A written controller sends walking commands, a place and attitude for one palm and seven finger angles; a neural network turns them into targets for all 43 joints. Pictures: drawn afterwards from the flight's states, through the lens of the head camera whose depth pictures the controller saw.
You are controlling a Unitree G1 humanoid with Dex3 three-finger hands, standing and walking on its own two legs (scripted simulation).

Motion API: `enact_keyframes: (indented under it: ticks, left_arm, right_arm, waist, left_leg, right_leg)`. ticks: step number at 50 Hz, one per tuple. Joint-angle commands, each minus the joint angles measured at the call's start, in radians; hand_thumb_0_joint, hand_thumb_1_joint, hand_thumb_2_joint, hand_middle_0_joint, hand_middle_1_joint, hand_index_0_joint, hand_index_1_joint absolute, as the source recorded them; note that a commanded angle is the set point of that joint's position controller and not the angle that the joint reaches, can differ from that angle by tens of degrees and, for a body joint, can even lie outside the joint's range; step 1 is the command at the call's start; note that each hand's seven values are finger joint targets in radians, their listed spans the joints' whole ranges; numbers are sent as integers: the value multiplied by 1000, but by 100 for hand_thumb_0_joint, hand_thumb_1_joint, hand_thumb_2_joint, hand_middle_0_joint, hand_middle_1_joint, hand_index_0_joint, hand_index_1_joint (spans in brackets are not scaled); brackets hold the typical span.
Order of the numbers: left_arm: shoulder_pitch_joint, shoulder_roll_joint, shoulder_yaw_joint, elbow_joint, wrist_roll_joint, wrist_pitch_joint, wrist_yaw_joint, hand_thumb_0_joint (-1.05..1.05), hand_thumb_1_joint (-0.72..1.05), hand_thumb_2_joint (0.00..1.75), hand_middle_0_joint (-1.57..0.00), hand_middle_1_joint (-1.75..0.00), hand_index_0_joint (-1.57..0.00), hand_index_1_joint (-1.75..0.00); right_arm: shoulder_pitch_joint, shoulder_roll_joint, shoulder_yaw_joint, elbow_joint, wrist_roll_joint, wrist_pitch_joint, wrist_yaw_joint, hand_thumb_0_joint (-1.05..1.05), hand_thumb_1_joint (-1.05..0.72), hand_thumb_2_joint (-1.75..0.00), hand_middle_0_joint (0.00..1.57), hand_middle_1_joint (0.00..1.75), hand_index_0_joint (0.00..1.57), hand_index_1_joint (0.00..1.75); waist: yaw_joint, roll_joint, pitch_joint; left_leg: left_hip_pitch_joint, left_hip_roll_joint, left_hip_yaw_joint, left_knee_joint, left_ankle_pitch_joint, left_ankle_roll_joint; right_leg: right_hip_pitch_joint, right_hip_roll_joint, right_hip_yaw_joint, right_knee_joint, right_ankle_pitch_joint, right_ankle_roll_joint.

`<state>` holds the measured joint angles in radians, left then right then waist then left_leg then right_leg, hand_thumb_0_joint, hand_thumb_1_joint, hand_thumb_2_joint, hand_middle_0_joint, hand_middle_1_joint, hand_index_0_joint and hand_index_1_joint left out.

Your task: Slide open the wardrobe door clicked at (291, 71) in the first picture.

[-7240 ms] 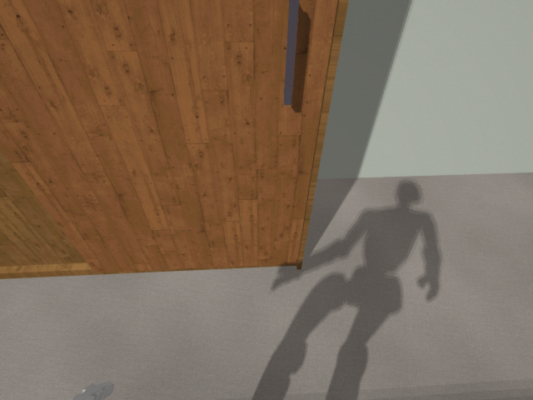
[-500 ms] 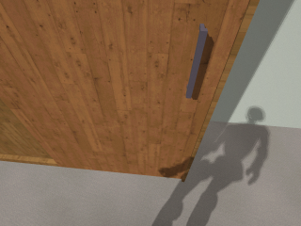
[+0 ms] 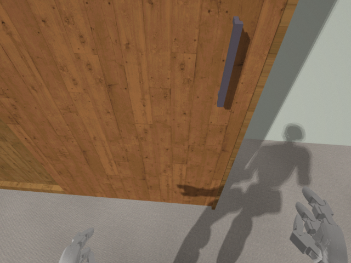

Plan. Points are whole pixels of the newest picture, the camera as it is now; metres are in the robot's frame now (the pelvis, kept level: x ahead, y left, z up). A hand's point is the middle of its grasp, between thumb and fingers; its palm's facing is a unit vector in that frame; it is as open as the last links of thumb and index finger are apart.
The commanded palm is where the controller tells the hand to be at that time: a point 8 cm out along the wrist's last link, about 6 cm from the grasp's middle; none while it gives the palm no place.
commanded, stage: raise the hand with hooked fingers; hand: right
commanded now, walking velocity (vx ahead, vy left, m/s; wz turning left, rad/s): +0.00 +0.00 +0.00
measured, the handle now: (227, 66) +0.52 -0.08 +0.20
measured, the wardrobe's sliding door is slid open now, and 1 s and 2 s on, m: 0.00 0.00 0.00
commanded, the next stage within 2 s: move the hooked fingers beside the handle in 1.90 s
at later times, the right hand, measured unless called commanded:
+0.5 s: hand (307, 224) +0.21 -0.23 +0.05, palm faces +0.01 +1.00 -0.06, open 10.3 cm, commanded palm +0.18 -0.28 +0.07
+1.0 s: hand (342, 191) +0.24 -0.26 +0.14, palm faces +0.06 +0.99 -0.09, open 13.2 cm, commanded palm +0.21 -0.30 +0.16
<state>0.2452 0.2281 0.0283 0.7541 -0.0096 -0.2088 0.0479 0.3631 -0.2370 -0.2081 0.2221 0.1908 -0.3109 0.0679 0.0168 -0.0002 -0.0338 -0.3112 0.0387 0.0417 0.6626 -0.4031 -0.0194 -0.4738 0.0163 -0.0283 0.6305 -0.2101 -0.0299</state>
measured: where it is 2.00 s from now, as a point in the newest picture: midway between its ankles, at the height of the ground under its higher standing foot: outside the picture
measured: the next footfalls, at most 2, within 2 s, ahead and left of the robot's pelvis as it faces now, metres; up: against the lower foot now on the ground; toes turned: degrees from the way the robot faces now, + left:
none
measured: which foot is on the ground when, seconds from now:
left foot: down 0.00-1.00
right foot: down 0.00-1.00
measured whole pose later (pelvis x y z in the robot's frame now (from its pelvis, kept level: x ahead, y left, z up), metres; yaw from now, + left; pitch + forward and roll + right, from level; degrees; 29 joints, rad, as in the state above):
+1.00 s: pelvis +0.00 +0.01 +0.00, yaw +0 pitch +0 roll +2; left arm 0.22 0.24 -0.06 0.61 -0.07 -0.28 0.12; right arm 0.13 -0.41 -0.40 -0.01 0.38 -0.01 0.39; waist -0.05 -0.04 -0.04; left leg -0.22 0.00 0.06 0.60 -0.38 0.00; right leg -0.41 -0.02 0.00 0.63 -0.22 -0.02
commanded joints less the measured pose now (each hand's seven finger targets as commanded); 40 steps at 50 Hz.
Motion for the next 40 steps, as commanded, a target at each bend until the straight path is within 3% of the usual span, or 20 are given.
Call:
enact_keyframes:
  ticks: [1, 2, 3, 4, 5, 7, 8, 10, 14, 16, 18, 23, 27, 31, 33, 40]
  left_arm:
    - [-141, 160, 67, -211, -7, -82, -16, 0, 90, 90, -20, -30, -20, -30]
    - [-144, 167, 66, -246, -15, -93, -19, 0, 90, 90, -20, -30, -20, -30]
    - [-136, 176, 66, -272, -21, -94, -18, 0, 90, 90, -20, -30, -20, -30]
    - [-150, 179, 60, -323, -26, -93, -11, 0, 90, 90, -20, -30, -20, -30]
    - [-145, 176, 55, -353, -34, -90, 2, 0, 90, 90, -20, -30, -20, -30]
    - [-122, 159, 41, -376, -41, -83, 30, 0, 90, 90, -20, -30, -20, -30]
    - [-105, 158, 35, -367, -35, -80, 42, 0, 90, 90, -20, -30, -20, -30]
    - [-85, 145, 27, -354, -32, -88, 58, 0, 90, 90, -20, -30, -20, -30]
    - [-60, 152, 9, -301, -28, -113, 80, 0, 90, 90, -20, -30, -20, -30]
    - [-61, 153, 5, -288, -34, -124, 85, 0, 90, 90, -20, -30, -20, -30]
    - [-62, 156, 1, -279, -39, -130, 87, 0, 90, 90, -20, -30, -20, -30]
    - [-78, 147, -1, -295, -41, -132, 78, 0, 90, 90, -20, -30, -20, -30]
    - [-76, 145, -1, -310, -45, -140, 64, 0, 90, 90, -20, -30, -20, -30]
    - [-64, 152, 0, -310, -50, -147, 59, 0, 90, 90, -20, -30, -20, -30]
    - [-64, 157, -2, -306, -50, -147, 61, 0, 90, 90, -20, -30, -20, -30]
    - [-84, 153, -20, -299, -56, -142, 76, 0, 90, 90, -20, -30, -20, -30]
  right_arm:
    - [136, -90, -118, 24, 110, -281, 248, 0, -64, -79, 22, 47, 22, 47]
    - [121, -136, -157, 11, 139, -319, 322, 0, -62, -78, 22, 48, 22, 48]
    - [123, -204, -221, 17, 159, -310, 373, 0, -60, -77, 22, 50, 22, 50]
    - [84, -231, -224, -69, 188, -277, 407, 0, -57, -76, 22, 51, 22, 51]
    - [39, -264, -252, -120, 215, -230, 421, 0, -55, -75, 22, 53, 22, 53]
    - [-42, -285, -268, -239, 251, -161, 412, 0, -50, -73, 23, 55, 23, 55]
    - [-101, -301, -276, -284, 252, -141, 394, 0, -48, -72, 23, 57, 23, 57]
    - [-166, -290, -245, -407, 232, -142, 357, 0, -43, -70, 23, 60, 23, 60]
    - [-237, -288, -181, -441, 186, -132, 331, 0, -34, -66, 24, 66, 24, 66]
    - [-201, -296, -187, -390, 189, -95, 346, 0, -29, -64, 24, 69, 24, 69]
    - [-178, -324, -224, -331, 203, -42, 366, 0, -25, -62, 25, 72, 25, 72]
    - [-124, -365, -316, -327, 244, 43, 367, 0, -13, -57, 25, 80, 25, 80]
    - [-108, -322, -293, -381, 251, 52, 349, 0, -4, -53, 26, 86, 26, 86]
    - [-129, -318, -273, -411, 237, 75, 337, 0, 6, -49, 27, 92, 27, 92]
    - [-152, -342, -290, -414, 234, 96, 327, 0, 10, -47, 27, 94, 27, 94]
    - [-295, -383, -308, -475, 220, 150, 310, 0, 27, -40, 28, 105, 28, 105]
  waist:
    - [-56, 128, -63]
    - [-61, 92, -108]
    - [-81, 6, -129]
    - [-86, -39, -195]
    - [-82, -42, -228]
    - [-66, -48, -247]
    - [-46, -19, -232]
    - [-23, -93, -226]
    - [24, -110, -145]
    - [16, -101, -141]
    - [-9, -108, -136]
    - [-54, -63, -207]
    - [-56, -64, -206]
    - [-50, -58, -202]
    - [-56, -39, -176]
    - [-53, -102, -178]
  left_leg:
    - [-421, -62, 50, 110, -43, 39]
    - [-427, -56, 23, 131, -80, 44]
    - [-412, -52, -7, 138, -82, 52]
    - [-388, -46, -22, 130, -104, 45]
    - [-370, -45, -42, 107, -127, 37]
    - [-348, -41, -80, 58, -160, 22]
    - [-358, -50, -83, 54, -164, 19]
    - [-358, -49, -96, 38, -123, 20]
    - [-378, -63, -67, 28, -64, 26]
    - [-352, -59, -70, 2, -56, 22]
    - [-300, -54, -79, -22, -26, 22]
    - [-176, -47, -59, -36, 167, 8]
    - [-176, -64, -7, -39, 220, 8]
    - [-164, -72, 16, -51, 238, 12]
    - [-148, -72, 17, -70, 224, 16]
    - [-110, -71, 29, -117, 191, 25]
  right_leg:
    - [-93, -21, 51, 161, -102, 40]
    - [-122, -19, 47, 196, -126, 39]
    - [-126, -19, 45, 211, -129, 33]
    - [-107, -16, 38, 207, -151, 25]
    - [-96, -18, 36, 206, -167, 17]
    - [-84, -22, 34, 217, -165, 4]
    - [-90, -32, 51, 220, -171, 1]
    - [-44, -38, 53, 228, -132, -7]
    - [-11, -50, 78, 206, -122, -13]
    - [-6, -48, 79, 190, -114, -13]
    - [1, -45, 80, 173, -85, -10]
    - [69, -40, 75, 123, 41, -6]
    - [132, -36, 64, 72, 67, -7]
    - [184, -37, 60, 35, 86, -7]
    - [185, -38, 65, 17, 76, -8]
    - [274, -39, 74, -48, 61, -4]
